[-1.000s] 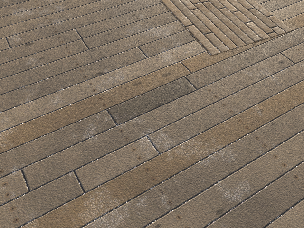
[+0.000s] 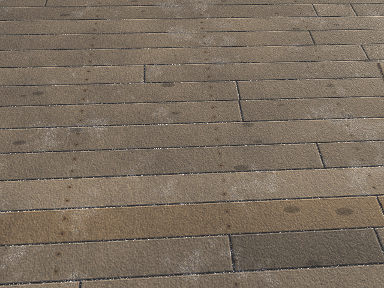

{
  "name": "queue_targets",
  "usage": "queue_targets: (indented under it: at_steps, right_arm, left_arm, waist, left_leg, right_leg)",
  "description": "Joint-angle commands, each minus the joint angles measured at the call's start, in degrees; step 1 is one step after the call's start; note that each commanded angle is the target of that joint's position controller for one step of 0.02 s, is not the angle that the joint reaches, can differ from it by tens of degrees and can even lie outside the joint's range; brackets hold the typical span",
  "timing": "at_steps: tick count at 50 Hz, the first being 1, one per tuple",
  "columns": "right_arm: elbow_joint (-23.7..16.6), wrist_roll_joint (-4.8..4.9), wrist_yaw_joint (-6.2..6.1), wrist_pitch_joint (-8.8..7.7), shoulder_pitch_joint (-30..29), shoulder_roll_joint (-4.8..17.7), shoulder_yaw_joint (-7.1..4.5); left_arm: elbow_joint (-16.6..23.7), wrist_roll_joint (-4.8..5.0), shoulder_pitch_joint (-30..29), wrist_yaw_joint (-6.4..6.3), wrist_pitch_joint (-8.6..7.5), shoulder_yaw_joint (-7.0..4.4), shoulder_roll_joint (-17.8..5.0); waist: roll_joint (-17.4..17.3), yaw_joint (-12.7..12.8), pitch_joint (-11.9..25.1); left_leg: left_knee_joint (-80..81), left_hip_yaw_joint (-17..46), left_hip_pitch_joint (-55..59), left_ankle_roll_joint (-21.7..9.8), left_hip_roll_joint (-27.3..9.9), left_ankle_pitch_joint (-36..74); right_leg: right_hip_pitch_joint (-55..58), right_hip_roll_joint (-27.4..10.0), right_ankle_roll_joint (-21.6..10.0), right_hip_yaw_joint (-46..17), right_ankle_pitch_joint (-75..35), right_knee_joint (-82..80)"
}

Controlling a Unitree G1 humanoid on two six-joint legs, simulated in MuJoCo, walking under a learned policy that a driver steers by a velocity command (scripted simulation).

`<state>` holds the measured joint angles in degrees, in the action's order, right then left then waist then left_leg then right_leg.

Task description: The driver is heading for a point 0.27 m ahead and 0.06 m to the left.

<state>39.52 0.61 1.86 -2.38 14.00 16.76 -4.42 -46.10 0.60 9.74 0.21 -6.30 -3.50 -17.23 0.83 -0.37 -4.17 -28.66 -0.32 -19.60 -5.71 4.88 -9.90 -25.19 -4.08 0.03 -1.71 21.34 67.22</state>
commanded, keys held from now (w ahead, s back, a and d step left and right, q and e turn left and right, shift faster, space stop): w+q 0.06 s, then no key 0.94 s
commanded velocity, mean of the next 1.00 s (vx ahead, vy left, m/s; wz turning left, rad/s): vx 0.15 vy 0.00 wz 0.17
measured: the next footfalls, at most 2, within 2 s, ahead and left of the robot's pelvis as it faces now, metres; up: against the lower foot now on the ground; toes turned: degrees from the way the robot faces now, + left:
right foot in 0.32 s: +0.37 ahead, -0.12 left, +0.00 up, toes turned +9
left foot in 0.60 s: +0.26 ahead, +0.12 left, +0.00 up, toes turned +6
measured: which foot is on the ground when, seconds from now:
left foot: down 0.00-0.34, up 0.36-0.58, down 0.60-1.00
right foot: up 0.00-0.30, down 0.32-1.00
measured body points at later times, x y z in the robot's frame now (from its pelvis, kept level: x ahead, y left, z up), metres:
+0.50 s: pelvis +0.22 -0.04 +0.00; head +0.25 -0.03 +0.44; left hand +0.34 +0.23 -0.11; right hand +0.36 -0.29 -0.12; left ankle +0.14 +0.10 -0.69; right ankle +0.33 -0.12 -0.73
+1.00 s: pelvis +0.28 +0.00 +0.00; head +0.29 +0.00 +0.45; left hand +0.36 +0.27 -0.13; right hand +0.40 -0.24 -0.13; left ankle +0.22 +0.12 -0.73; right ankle +0.33 -0.12 -0.73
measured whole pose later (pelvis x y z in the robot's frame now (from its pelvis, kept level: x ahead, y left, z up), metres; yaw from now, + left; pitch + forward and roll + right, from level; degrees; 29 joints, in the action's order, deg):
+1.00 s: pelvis +0.28 +0.00 +0.00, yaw +8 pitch -1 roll +0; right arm 49.7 -0.4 -1.7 -0.6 14.0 12.6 -1.9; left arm -55.0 -0.1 6.5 -0.5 0.2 -1.7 -13.9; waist 0.0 0.3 -1.7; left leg -31.3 2.3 -9.6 0.5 -0.2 -20.6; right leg -16.2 -0.1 0.6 -0.5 13.3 30.6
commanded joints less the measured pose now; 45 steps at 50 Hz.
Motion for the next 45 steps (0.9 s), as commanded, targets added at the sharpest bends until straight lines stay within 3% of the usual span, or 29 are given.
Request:
queue_targets:
  at_steps: [1, 4, 6, 8, 10, 12, 14, 15, 16, 17, 18, 19, 20, 21, 22, 23, 24, 26, 29, 30, 31, 32, 33, 34, 38, 45]
  right_arm:
    - [-4.9, -0.32, -0.85, -1.54, -0.7, 7.2, -1.75]
    - [-3.9, -0.15, -2.09, -1.61, 1.3, 8.9, -2.16]
    - [-3.1, -0.16, -2.78, -1.07, 1.9, 8.7, -2.09]
    - [-1.9, -0.06, -3.21, -0.46, 4.3, 8.4, -2.01]
    - [-0.7, -0.01, -3.37, -0.13, 5.9, 8.1, -1.78]
    - [0.0, -0.14, -3.51, 0.13, 6.1, 7.3, -1.53]
    - [0.3, -0.42, -3.62, 0.37, 5.2, 6.9, -1.41]
    - [0.1, -0.3, -3.65, 0.48, 3.8, 6.4, -1.22]
    - [-0.4, -0.61, -3.58, 0.38, 3.6, 5.4, -0.86]
    - [-1.2, -1.48, -3.45, 0.01, 7.3, 3.4, -0.06]
    - [0.9, -0.6, -3.3, 0.16, 15.3, 2.1, 0.7]
    - [1.7, -0.31, -3.05, 0.9, 14.7, 6.9, -0.13]
    - [1.1, 0.26, -3.22, 2.04, 9.7, 8.3, -0.76]
    - [0.7, 0.23, -3.6, 3.3, 6.4, 7.9, -0.77]
    - [0.4, -0.13, -3.86, 4.49, 4.6, 7.2, -0.82]
    - [0.5, -0.13, -3.99, 5.32, 4.8, 5.6, -0.49]
    - [1.1, -0.26, -4.14, 5.52, 5.2, 3.8, 0.03]
    - [2.5, -0.77, -4.19, 4.99, 6.0, 2.3, 0.49]
    - [4.4, -1.39, -3.71, 4.52, 6.8, 2.2, 0.4]
    - [3.6, -2.25, -3.69, 4.45, 5.0, 3.0, 0.43]
    - [2.2, -2.52, -3.92, 4.4, 2.8, 5.1, 0.24]
    - [3.4, -1.97, -3.89, 4.21, 1.6, 7.4, -0.44]
    - [2.9, -1.95, -3.71, 3.55, 0.1, 4.8, 0.15]
    - [3.3, -2.23, -3.72, 2.92, -0.3, 3.4, 0.58]
    - [4.6, -1.39, -3.74, 1.14, 1.4, 3.5, 0.6]
    - [6.7, -1.05, -3.77, 1.24, 2.3, 3.1, 0.82]
  left_arm:
    - [3.8, -1.08, 1.3, -0.14, -0.1, -1.85, -6.6]
    - [5.3, -1.63, -3.2, -0.38, 0.87, -1.22, -4.6]
    - [5.9, -1.74, -6.2, -0.09, 0.77, -0.56, -3.2]
    - [6.5, -1.49, -9.1, 0.65, 0.32, -0.04, -2.1]
    - [7.2, -1.11, -10.8, 1.24, 0.14, -0.12, -2.6]
    - [7.5, -1.36, -11.1, 1.63, -0.06, -0.5, -3.9]
    - [6.9, -1.8, -8.7, 1.85, -0.57, -1.1, -5.4]
    - [5.9, -2.13, -5.6, 1.79, -0.92, -1.34, -5.7]
    - [5.3, -2.9, -2.6, 1.49, -1.34, -1.71, -7.4]
    - [5.5, -4.19, 0.8, 1.2, -1.4, -1.95, -10.1]
    - [4.1, -3.75, 3.7, 1.24, -0.36, -1.19, -7.0]
    - [3.8, -1.36, 4.3, 1.66, 0.51, -0.24, -3.7]
    - [4.0, -0.53, 1.1, 1.7, 1.29, -0.04, -3.5]
    - [4.3, -0.79, -2.0, 1.64, 2.06, 0.4, -3.0]
    - [4.7, -1.1, -5.4, 1.57, 2.73, 0.85, -2.3]
    - [4.7, -1.57, -7.8, 1.47, 3.42, 0.74, -2.9]
    - [4.6, -1.96, -8.9, 1.33, 3.96, 0.41, -3.7]
    - [3.8, -1.99, -8.0, 0.83, 4.44, 0.14, -4.2]
    - [2.7, -0.89, -7.5, 0.35, 4.76, 0.56, -3.4]
    - [1.9, -1.03, -6.2, 0.43, 4.68, 1.13, -2.0]
    - [1.4, -1.59, -5.5, 0.59, 4.61, 1.37, -1.7]
    - [1.7, -1.59, -4.9, 0.6, 4.7, 1.04, -1.9]
    - [1.3, -1.9, -6.0, 0.39, 4.71, 1.09, -2.4]
    - [1.0, -1.62, -5.7, 0.26, 4.68, 1.08, -2.0]
    - [-1.4, -1.29, -3.5, -0.2, 4.68, 1.08, -1.7]
    - [-4.8, -0.73, -3.8, -0.54, 5.5, 0.79, -2.2]
  waist:
    - [-2.9, 1.5, 7.4]
    - [-2.8, 0.7, 4.7]
    - [-4.0, -0.3, 4.3]
    - [-5.2, -2.4, 5.4]
    - [-5.9, -3.4, 5.6]
    - [-6.2, -3.2, 5.6]
    - [-7.0, -1.8, 6.4]
    - [-6.8, 0.3, 7.4]
    - [-4.6, 1.5, 10.5]
    - [2.7, 0.7, 17.8]
    - [13.7, 0.1, 25.8]
    - [9.0, 1.0, 25.9]
    - [5.5, 1.3, 19.6]
    - [3.1, 0.8, 15.2]
    - [2.7, -0.3, 11.1]
    - [5.0, -1.7, 8.6]
    - [7.1, -1.9, 7.4]
    - [8.1, -1.5, 9.3]
    - [5.9, -2.5, 10.7]
    - [4.3, -2.0, 9.6]
    - [1.6, -0.8, 7.3]
    - [-5.6, 1.8, 4.5]
    - [-5.4, 0.9, 3.3]
    - [-5.7, 1.3, 3.1]
    - [-3.6, 0.9, 4.7]
    - [-1.3, 0.5, 5.9]
  left_leg:
    - [15.6, 21.2, 11.6, -11.4, -15.2, 12.1]
    - [16.1, 16.1, 8.3, -10.6, -13.2, 19.8]
    - [13.7, 10.7, 6.2, -7.7, -10.1, 27.4]
    - [12.2, 9.1, 5.4, -5.3, -9.0, 27.2]
    - [11.0, 10.8, 7.4, -4.5, -10.2, 24.4]
    - [7.5, 13.3, 11.9, -4.2, -11.8, 24.3]
    - [2.8, 15.7, 15.4, -3.6, -13.1, 26.5]
    - [-1.1, 15.4, 15.8, -2.6, -11.8, 28.8]
    - [-7.3, 14.1, 14.0, -0.4, -8.4, 27.7]
    - [-19.2, 12.6, 4.7, 2.6, -4.0, 11.6]
    - [-33.7, 10.7, -4.8, 6.7, 0.6, -26.6]
    - [-37.8, 13.1, -7.0, 7.9, -1.4, -31.8]
    - [-40.3, 12.1, -9.9, 9.2, -3.0, -28.8]
    - [-38.8, 10.1, -10.5, 9.9, -4.5, -26.1]
    - [-34.4, 8.8, -9.1, 10.2, -6.2, -24.2]
    - [-27.3, 7.3, -5.1, 10.2, -7.3, -22.8]
    - [-21.4, 5.0, -0.7, 10.3, -6.6, -21.5]
    - [-13.3, 3.4, 5.1, 9.7, -6.3, -15.3]
    - [-0.6, 1.7, 13.7, 7.3, -5.5, -0.7]
    - [1.5, 4.0, 15.0, 6.0, -7.5, 1.3]
    - [4.3, 8.1, 13.3, 4.1, -11.3, -1.3]
    - [4.4, 8.1, 3.6, 2.4, -10.2, -14.1]
    - [6.1, 7.4, -0.1, 2.8, -9.1, -17.9]
    - [6.5, 7.3, -0.9, 3.8, -9.1, -16.4]
    - [3.6, 6.2, 3.5, 5.2, -8.5, -2.5]
    - [2.2, 5.1, 5.6, 5.0, -7.7, 5.5]
  right_leg:
    - [-9.8, -2.9, 1.0, -2.7, -4.9, -5.1]
    - [-11.0, -1.4, 3.6, -1.4, -12.6, -15.0]
    - [-7.3, 0.5, 4.0, 0.0, -20.2, -24.5]
    - [-2.6, 2.8, 3.5, 1.3, -29.1, -31.2]
    - [-1.3, 3.7, 2.5, 0.6, -32.1, -34.5]
    - [-2.3, 3.8, 1.1, -0.5, -29.1, -37.6]
    - [-0.8, 3.9, -0.8, -0.7, -25.4, -39.5]
    - [3.2, 4.3, -2.0, 0.2, -27.8, -42.9]
    - [11.4, 1.5, -3.7, -1.2, -43.2, -43.8]
    - [27.4, -8.0, -9.3, -9.8, -65.4, -38.1]
    - [38.7, -18.8, -19.6, -23.3, -72.1, -38.0]
    - [36.4, -18.5, -19.7, -27.1, -57.6, -40.2]
    - [31.1, -16.3, -17.5, -24.6, -43.7, -42.5]
    - [24.7, -14.3, -15.6, -22.2, -32.6, -45.3]
    - [17.8, -12.4, -13.9, -19.7, -23.5, -48.1]
    - [11.7, -9.6, -11.9, -16.4, -17.0, -50.5]
    - [7.6, -7.1, -10.9, -13.1, -15.3, -51.8]
    - [7.1, -5.8, -11.0, -10.2, -15.7, -51.7]
    - [5.0, -4.8, -8.8, -8.2, -4.3, -50.6]
    - [2.8, -3.5, -5.9, -7.6, 2.7, -50.6]
    - [1.5, -1.6, -3.2, -6.1, 7.0, -48.6]
    - [6.1, 2.2, -1.2, -1.5, 3.8, -47.2]
    - [9.9, 2.3, -0.5, -1.2, -0.2, -44.5]
    - [11.3, 2.3, -0.9, -1.0, -3.1, -43.3]
    - [11.7, 2.1, -2.2, -0.8, -13.1, -41.0]
    - [14.6, 1.9, -1.9, -0.8, -22.1, -39.1]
